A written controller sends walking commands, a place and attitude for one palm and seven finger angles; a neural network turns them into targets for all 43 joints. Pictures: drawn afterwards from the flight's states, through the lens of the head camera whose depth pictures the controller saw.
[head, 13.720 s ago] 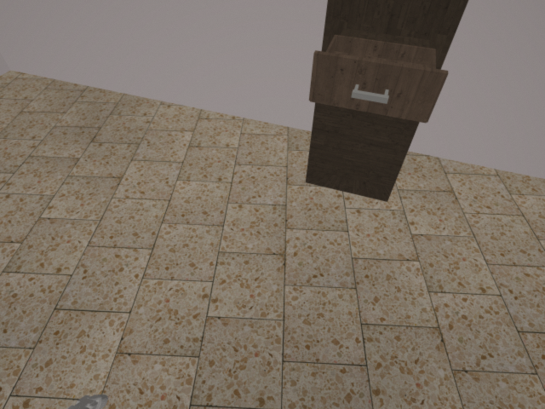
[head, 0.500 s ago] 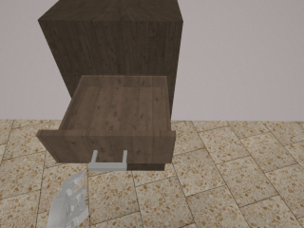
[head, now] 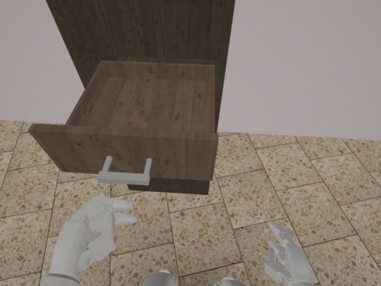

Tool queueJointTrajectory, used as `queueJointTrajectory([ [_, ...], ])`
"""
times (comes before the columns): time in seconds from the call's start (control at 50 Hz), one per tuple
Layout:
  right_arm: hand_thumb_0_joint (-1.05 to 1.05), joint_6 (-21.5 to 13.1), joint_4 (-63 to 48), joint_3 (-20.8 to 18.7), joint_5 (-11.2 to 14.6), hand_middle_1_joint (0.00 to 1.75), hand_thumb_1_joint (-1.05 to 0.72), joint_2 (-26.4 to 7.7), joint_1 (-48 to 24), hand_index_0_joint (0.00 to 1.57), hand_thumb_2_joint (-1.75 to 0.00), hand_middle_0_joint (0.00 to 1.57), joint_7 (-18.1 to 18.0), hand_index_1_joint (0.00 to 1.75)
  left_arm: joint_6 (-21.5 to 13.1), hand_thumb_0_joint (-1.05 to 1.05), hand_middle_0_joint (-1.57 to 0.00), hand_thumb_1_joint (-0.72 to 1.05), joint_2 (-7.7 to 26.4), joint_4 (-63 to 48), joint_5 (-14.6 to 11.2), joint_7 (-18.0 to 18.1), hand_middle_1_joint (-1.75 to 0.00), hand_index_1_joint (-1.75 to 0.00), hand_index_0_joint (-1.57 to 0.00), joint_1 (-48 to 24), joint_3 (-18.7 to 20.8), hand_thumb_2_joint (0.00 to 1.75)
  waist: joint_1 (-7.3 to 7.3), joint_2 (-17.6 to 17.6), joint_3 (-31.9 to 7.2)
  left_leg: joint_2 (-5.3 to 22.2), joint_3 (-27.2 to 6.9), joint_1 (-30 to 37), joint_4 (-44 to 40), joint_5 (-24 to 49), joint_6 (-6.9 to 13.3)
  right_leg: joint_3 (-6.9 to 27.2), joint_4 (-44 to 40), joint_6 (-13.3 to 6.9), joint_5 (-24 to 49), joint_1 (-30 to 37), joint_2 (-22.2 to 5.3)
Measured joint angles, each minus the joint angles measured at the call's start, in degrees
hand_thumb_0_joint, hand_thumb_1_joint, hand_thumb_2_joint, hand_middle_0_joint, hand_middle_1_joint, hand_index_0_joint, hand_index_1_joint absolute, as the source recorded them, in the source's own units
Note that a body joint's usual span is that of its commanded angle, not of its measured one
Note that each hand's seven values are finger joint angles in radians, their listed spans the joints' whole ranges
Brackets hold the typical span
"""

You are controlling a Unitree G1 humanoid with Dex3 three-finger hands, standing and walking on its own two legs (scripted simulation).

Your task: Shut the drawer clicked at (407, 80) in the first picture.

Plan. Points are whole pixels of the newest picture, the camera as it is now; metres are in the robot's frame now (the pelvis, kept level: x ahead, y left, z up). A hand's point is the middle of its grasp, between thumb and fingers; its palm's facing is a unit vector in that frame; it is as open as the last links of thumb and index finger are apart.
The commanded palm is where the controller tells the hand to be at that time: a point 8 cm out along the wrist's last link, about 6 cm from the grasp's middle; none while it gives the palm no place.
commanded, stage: raise the hand and make a fist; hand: left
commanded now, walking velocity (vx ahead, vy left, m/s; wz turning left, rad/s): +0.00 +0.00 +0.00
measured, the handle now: (126, 170) +0.35 +0.17 +0.04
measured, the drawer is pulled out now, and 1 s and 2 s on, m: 0.28 0.28 0.28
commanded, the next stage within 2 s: bring the fist close to the handle in 1.22 s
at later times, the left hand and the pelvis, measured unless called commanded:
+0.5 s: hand (107, 244) +0.18 +0.14 +0.11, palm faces +0.00 -1.00 +0.00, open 3.1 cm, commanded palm +0.13 +0.19 +0.11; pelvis +0.02 +0.02 +0.01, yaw -1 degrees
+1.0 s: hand (108, 249) +0.16 +0.13 +0.14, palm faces -0.01 -1.00 -0.01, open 3.3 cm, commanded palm +0.12 +0.18 +0.14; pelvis +0.02 +0.02 +0.02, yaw -1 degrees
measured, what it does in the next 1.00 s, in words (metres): stands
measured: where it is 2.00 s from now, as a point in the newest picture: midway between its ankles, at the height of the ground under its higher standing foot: outside the picture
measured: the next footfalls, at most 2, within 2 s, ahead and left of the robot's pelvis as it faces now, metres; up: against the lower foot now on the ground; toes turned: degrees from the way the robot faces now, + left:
none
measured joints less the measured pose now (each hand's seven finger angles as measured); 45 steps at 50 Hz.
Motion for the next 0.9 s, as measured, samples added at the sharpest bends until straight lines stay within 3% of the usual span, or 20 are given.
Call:
queueJointTrajectory([
  [0.08,0.02,0.59,1.43,-1.11,-0.04,0.3,-0.9,-0.3,2.82,0.21,-0.9,0.2,-0.21,0.3,1.36,0.02,-0.79,0.9,-0.62,-1.09,-0.82,1.63,-0.94,-0.94,-0.78,3.12,1.67,0.9,-1.26,0.11,0.07,0.07,0.86,2.8,-3.12,0.58,-0.02,1.03,-2.53,0.1,0.65,2.24,0.21],
  [0.16,0.02,0.17,2.6,-3.16,-0.14,0.3,-0.9,-2.17,4.2,0.21,-0.9,0.2,-0.19,0.3,-1.5,0.02,-0.87,0.9,-1.29,-3.16,-0.8,2.87,-1.02,-1.03,-0.86,7.21,2.07,0.9,-1.62,0.13,0.19,-0.13,1.27,3.91,-4.36,0.64,0.2,1.53,-3.47,0.38,0.65,3.14,0.09],
  [0.24,0.02,-0.57,2.67,-4.98,-0.05,0.3,-0.9,-4.07,4.02,0.21,-0.9,0.2,-0.09,0.3,-4.24,0.02,-0.95,0.9,-2.05,-5.68,-0.47,2.76,-1.11,-1.12,-0.94,10.85,0.16,0.9,-1.49,0.24,0.3,-0.45,1.46,3.99,-4.29,0.37,0.61,1.73,-3.32,0.69,0.35,3.21,-0.21],
  [0.32,0.02,-0.74,1.34,-5.77,0.03,0.3,-0.9,-4.69,2.76,0.2,-0.9,0.2,-0.24,0.3,-4.89,0.02,-1.03,0.9,-2.3,-8.0,0.65,3.34,-1.2,-1.2,-1.02,12.67,-2.42,0.9,-1.12,0.27,0.37,-0.64,1.6,4.05,-3.93,0.08,1.0,1.86,-3.02,0.92,0.11,3.32,-0.4],
  [0.42,0.02,-0.1,-1.27,-5.1,0.08,0.3,-0.9,-3.63,0.9,0.2,-0.9,0.2,0.1,0.3,-3.81,0.02,-1.13,0.9,-2.53,-11.05,1.84,5.24,-1.31,-1.31,-1.12,13.48,-4.44,0.9,-0.57,0.4,-0.06,-0.74,1.83,4.87,-3.98,-0.15,1.36,2.1,-3.15,1.21,0.03,4.13,-0.48],
  [0.66,0.01,2.22,-6.22,-1.17,0.01,0.3,-0.9,-1.35,0.72,0.21,-0.9,0.2,1.56,0.3,2.49,0.02,-1.34,0.9,-3.42,-18.63,5.05,8.05,-1.54,-1.54,-1.34,15.93,-9.64,0.9,0.71,1.46,-0.43,-1.19,1.63,8.14,-5.1,-0.15,1.94,2.01,-4.7,1.81,0.16,7.74,-0.8],
  [0.9,0.02,2.3,-5.71,-1.78,0.41,0.3,-0.9,-2.55,3.69,0.21,-0.9,0.2,1.8,0.3,4.68,0.02,-1.4,0.9,-3.5,-24.34,5.64,8.96,-1.59,-1.6,-1.39,19.41,-10.73,0.9,0.24,1.9,-0.27,-1.33,1.89,10.66,-6.36,0.0,2.15,2.37,-5.86,2.09,0.35,10.14,-0.86],
])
